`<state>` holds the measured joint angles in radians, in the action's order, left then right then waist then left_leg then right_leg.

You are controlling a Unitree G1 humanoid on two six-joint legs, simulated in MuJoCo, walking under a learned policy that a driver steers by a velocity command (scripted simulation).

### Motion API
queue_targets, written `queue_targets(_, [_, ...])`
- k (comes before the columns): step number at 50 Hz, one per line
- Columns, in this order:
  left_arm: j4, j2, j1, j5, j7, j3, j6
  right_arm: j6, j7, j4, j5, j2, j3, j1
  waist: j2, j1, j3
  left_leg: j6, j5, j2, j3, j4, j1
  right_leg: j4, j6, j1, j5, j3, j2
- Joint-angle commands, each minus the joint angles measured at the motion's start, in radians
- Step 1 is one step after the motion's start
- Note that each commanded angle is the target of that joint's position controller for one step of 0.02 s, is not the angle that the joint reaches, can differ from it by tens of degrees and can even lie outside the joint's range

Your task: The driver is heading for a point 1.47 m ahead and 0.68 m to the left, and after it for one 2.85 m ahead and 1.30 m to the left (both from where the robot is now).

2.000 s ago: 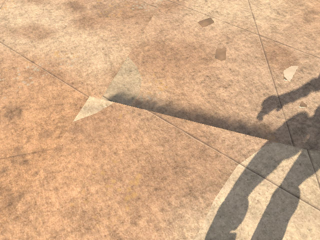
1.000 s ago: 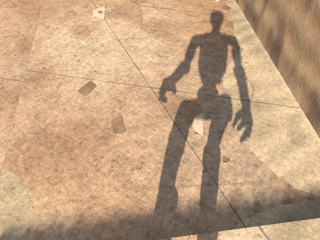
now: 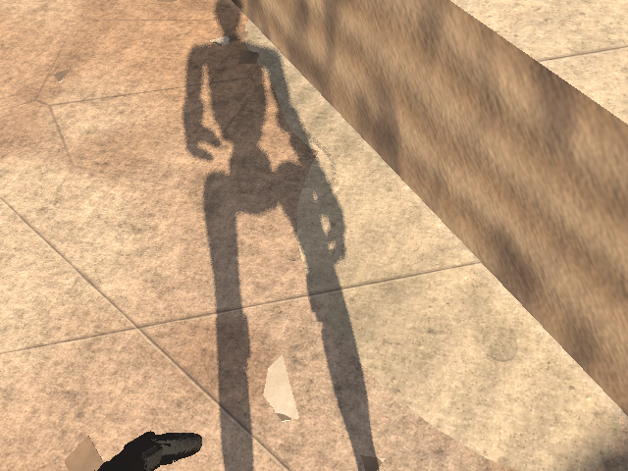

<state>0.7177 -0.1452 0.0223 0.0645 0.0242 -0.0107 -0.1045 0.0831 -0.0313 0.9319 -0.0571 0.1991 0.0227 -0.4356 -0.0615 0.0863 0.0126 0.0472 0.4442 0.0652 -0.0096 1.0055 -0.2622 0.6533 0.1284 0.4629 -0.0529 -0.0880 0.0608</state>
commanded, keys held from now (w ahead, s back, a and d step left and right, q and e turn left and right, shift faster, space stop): q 1.00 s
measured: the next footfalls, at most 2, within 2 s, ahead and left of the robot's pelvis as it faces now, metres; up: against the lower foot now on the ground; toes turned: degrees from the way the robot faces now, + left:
left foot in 0.28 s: +0.23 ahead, +0.09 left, -0.12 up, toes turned +9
right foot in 0.88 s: +0.35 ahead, -0.08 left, -0.12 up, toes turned +38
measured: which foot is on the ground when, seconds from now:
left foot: up 0.00-0.26, down 0.28-0.88, up 0.90-1.00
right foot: down 0.00-0.26, up 0.28-0.86, down 0.88-1.00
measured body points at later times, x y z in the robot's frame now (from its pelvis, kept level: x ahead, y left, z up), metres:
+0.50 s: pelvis +0.14 +0.03 -0.12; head +0.18 +0.08 +0.33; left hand +0.26 +0.31 -0.24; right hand +0.30 -0.20 -0.22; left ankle +0.19 +0.09 -0.84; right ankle +0.23 -0.14 -0.72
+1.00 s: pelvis +0.23 -0.02 -0.11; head +0.26 -0.03 +0.34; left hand +0.20 +0.29 -0.19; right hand +0.50 -0.18 -0.21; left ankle +0.15 +0.09 -0.76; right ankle +0.32 -0.10 -0.84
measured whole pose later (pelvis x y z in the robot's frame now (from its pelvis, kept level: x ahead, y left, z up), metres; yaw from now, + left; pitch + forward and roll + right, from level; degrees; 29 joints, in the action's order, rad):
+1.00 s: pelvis +0.23 -0.02 -0.11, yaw +36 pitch +2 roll +0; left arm 0.72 -0.25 0.14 0.02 0.02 -0.09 0.00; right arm -0.06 0.03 0.61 0.01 0.32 0.10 -0.23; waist -0.05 0.01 0.01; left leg -0.05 0.45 -0.15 -0.18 1.15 -0.58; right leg 0.51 0.01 0.33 -0.22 0.03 -0.01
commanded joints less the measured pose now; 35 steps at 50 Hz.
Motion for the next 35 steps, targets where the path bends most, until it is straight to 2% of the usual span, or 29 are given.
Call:
queue_targets(1, [0.034,-0.11,0.337,-0.033,0.056,-0.05,0.002,0.023,0.015,-0.116,-0.059,0.079,0.035,0.144,0.182,-0.158,-0.057,0.038,-0.1,0.044,-0.043,0.033,-0.459,-0.276,0.013,-0.479,0.012,0.256,0.236])
queue_targets(2, [-0.012,-0.064,0.255,-0.048,0.056,-0.038,0.003,0.018,0.026,-0.097,-0.078,0.04,0.033,0.094,0.211,-0.116,-0.044,0.023,-0.118,0.044,-0.026,0.01,-0.405,-0.314,0.008,-0.406,0.028,0.206,0.218])
queue_targets(3, [-0.057,-0.042,0.199,-0.043,0.057,-0.028,-0.007,0.014,0.024,-0.076,-0.085,-0.003,0.03,0.059,0.198,-0.088,-0.038,0.008,-0.301,0.016,0.009,-0.021,-0.336,-0.344,0.005,-0.31,-0.021,0.154,0.19])
queue_targets(4, [-0.003,-0.203,0.035,-0.126,0.036,-0.097,0.004,-0.019,0.041,-0.118,0.141,0.02,0.058,0.143,0.288,-0.06,0.033,-0.041,-0.23,-0.011,0.026,0.002,-0.431,-0.315,-0.001,-0.29,-0.015,0.112,0.174])
queue_targets(5, [-0.026,-0.182,0.016,-0.132,0.032,-0.095,0.011,-0.037,0.041,-0.141,0.154,0.059,0.062,0.145,0.219,-0.041,0.025,-0.059,-0.36,-0.016,0.032,-0.135,-0.343,-0.296,-0.011,-0.173,-0.094,0.034,0.146])
queue_targets(6, [-0.012,-0.168,0.005,-0.128,0.037,-0.099,0.016,-0.044,0.029,-0.148,0.117,0.066,0.067,0.135,0.173,-0.023,-0.004,-0.064,-0.604,-0.03,0.036,-0.319,-0.163,-0.236,-0.044,-0.065,-0.197,-0.03,0.109])
queue_targets(7, [0.003,-0.16,0.032,-0.123,0.039,-0.103,0.022,-0.048,0.004,-0.131,0.094,0.057,0.071,0.1,0.134,-0.026,-0.036,-0.077,-0.826,-0.078,0.064,-0.411,-0.034,-0.168,-0.058,-0.027,-0.268,-0.082,0.091])
queue_targets(8, [0.011,-0.174,0.007,-0.126,0.04,-0.107,0.026,-0.057,-0.02,-0.128,0.097,0.042,0.07,0.09,0.164,-0.012,-0.058,-0.082,-0.905,-0.071,0.041,-0.413,0.031,-0.13,-0.061,-0.011,-0.324,-0.086,0.119])
queue_targets(9, [0.008,-0.168,-0.057,-0.121,0.04,-0.106,0.024,-0.072,-0.032,-0.127,0.112,0.043,0.071,0.066,0.207,0.028,-0.063,-0.08,-0.911,-0.035,0.01,-0.378,0.083,-0.088,-0.054,0.039,-0.371,-0.072,0.157])
queue_targets(10, [0.005,-0.13,-0.096,-0.118,0.044,-0.097,0.022,-0.091,-0.035,-0.125,0.12,0.071,0.077,0.054,0.199,0.05,-0.046,-0.077,-0.89,-0.007,-0.007,-0.382,0.093,-0.034,-0.063,0.062,-0.398,-0.063,0.185])
queue_targets(11, [0.008,-0.097,-0.107,-0.12,0.049,-0.088,0.022,-0.107,-0.034,-0.118,0.116,0.098,0.086,0.042,0.164,0.065,-0.023,-0.065,-0.896,0.019,-0.014,-0.441,0.086,0.047,-0.085,0.051,-0.411,-0.069,0.193])
queue_targets(12, [0.019,-0.079,-0.102,-0.13,0.05,-0.082,0.024,-0.115,-0.031,-0.097,0.102,0.104,0.088,0.001,0.118,0.089,-0.01,-0.046,-0.938,0.032,-0.01,-0.545,0.113,0.166,-0.106,0.035,-0.419,-0.09,0.173])
queue_targets(13, [0.044,-0.082,-0.081,-0.128,0.049,-0.087,0.027,-0.106,-0.025,-0.065,0.085,0.119,0.098,-0.074,0.019,0.128,-0.023,0.005,-0.955,0.032,-0.014,-0.621,0.201,0.388,-0.12,0.052,-0.469,-0.115,0.102])
queue_targets(14, [0.06,-0.076,-0.058,-0.114,0.046,-0.088,0.034,-0.089,-0.017,-0.025,0.059,0.154,0.108,-0.185,-0.14,0.186,-0.031,0.047,-0.953,0.015,-0.008,-0.637,0.314,0.737,-0.131,0.148,-0.667,-0.13,-0.016])
queue_targets(15, [0.006,-0.061,0.065,-0.078,0.049,-0.088,0.046,-0.06,-0.006,-0.053,0.018,0.251,0.106,-0.09,-0.38,0.02,0.036,-0.006,-1.295,0.024,-0.074,-0.519,0.286,0.914,-0.128,0.316,-0.691,-0.024,-0.072])
queue_targets(16, [0.006,-0.109,0.222,-0.076,0.051,-0.09,0.042,-0.044,0.005,-0.141,0.02,0.267,0.101,0.066,-0.467,-0.094,-0.033,0.062,-1.475,0.122,-0.277,-0.466,0.313,0.957,-0.128,0.433,-0.594,0.105,-0.075])
queue_targets(17, [0.019,-0.179,0.247,-0.078,0.047,-0.099,0.046,-0.05,0.005,-0.197,0.032,0.246,0.097,0.158,-0.332,-0.115,-0.132,0.106,-1.352,0.19,-0.383,-0.476,0.336,1.053,-0.121,0.501,-0.521,0.152,-0.065])
queue_targets(18, [0.023,-0.214,0.231,-0.07,0.048,-0.101,0.06,-0.063,0.009,-0.239,0.048,0.234,0.093,0.201,-0.13,-0.112,-0.247,0.084,-1.21,0.192,-0.424,-0.475,0.317,1.098,-0.112,0.483,-0.449,0.193,-0.034])
queue_targets(19, [-0.036,-0.197,0.2,-0.081,0.055,-0.085,0.075,-0.065,0.023,-0.271,0.034,0.351,0.121,0.283,-0.163,-0.159,-0.336,0.171,-0.713,0.311,-0.737,-0.605,0.279,1.056,-0.12,0.53,-0.378,0.252,-0.016])
queue_targets(20, [-0.035,-0.247,0.114,-0.077,0.069,-0.097,0.099,-0.074,0.044,-0.3,0.03,0.282,0.1,0.323,0.007,-0.126,-0.276,0.184,-0.577,0.314,-0.734,-0.64,0.209,0.96,-0.161,0.525,-0.306,0.299,-0.001])
queue_targets(21, [-0.04,-0.262,0.06,-0.066,0.076,-0.102,0.127,-0.087,0.068,-0.279,0.03,0.237,0.082,0.289,0.025,-0.11,-0.217,0.154,-0.526,0.238,-0.631,-0.634,0.127,0.87,-0.186,0.471,-0.235,0.288,-0.019])
queue_targets(22, [-0.034,-0.234,0.063,-0.057,0.08,-0.1,0.141,-0.092,0.08,-0.273,0.041,0.229,0.078,0.266,0.011,-0.11,-0.205,0.125,-0.441,0.172,-0.569,-0.629,0.078,0.791,-0.199,0.415,-0.215,0.281,-0.022])
queue_targets(23, [-0.046,-0.208,0.038,-0.042,0.082,-0.096,0.143,-0.101,0.091,-0.273,0.062,0.226,0.078,0.254,0.004,-0.093,-0.186,0.113,-0.36,0.123,-0.529,-0.62,0.093,0.698,-0.211,0.427,-0.182,0.274,-0.035])
queue_targets(24, [-0.054,-0.186,0.007,-0.039,0.078,-0.092,0.14,-0.109,0.105,-0.274,0.066,0.225,0.078,0.231,-0.007,-0.076,-0.179,0.099,-0.345,0.092,-0.493,-0.615,0.097,0.637,-0.221,0.417,-0.153,0.262,-0.046])
queue_targets(26, [-0.069,-0.146,-0.032,-0.045,0.065,-0.082,0.128,-0.123,0.122,-0.282,0.066,0.221,0.081,0.205,-0.014,-0.054,-0.182,0.08,-0.355,0.065,-0.474,-0.61,0.139,0.508,-0.232,0.402,-0.131,0.26,-0.061])
queue_targets(27, [-0.071,-0.143,-0.038,-0.049,0.06,-0.082,0.123,-0.127,0.127,-0.288,0.067,0.221,0.083,0.201,-0.021,-0.05,-0.178,0.072,-0.354,0.063,-0.477,-0.61,0.147,0.467,-0.234,0.387,-0.126,0.266,-0.063])
queue_targets(31, [-0.07,-0.152,-0.049,-0.056,0.045,-0.086,0.108,-0.142,0.122,-0.318,0.064,0.218,0.09,0.213,-0.044,-0.039,-0.122,0.076,-0.216,0.049,-0.514,-0.634,0.122,0.329,-0.222,0.342,-0.111,0.272,-0.071])
queue_targets(35, [-0.069,-0.164,-0.061,-0.057,0.034,-0.087,0.089,-0.148,0.105,-0.345,0.061,0.219,0.093,0.233,-0.071,-0.035,-0.065,0.121,-0.135,0.023,-0.535,-0.642,0.054,0.204,-0.209,0.246,-0.139,0.253,-0.087])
